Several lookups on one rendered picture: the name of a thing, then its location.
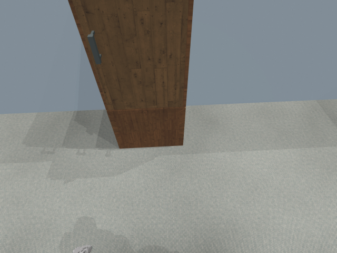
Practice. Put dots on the cupboard door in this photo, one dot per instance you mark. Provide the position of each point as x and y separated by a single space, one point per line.
143 48

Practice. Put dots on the handle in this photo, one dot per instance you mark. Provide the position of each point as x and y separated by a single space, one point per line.
97 56

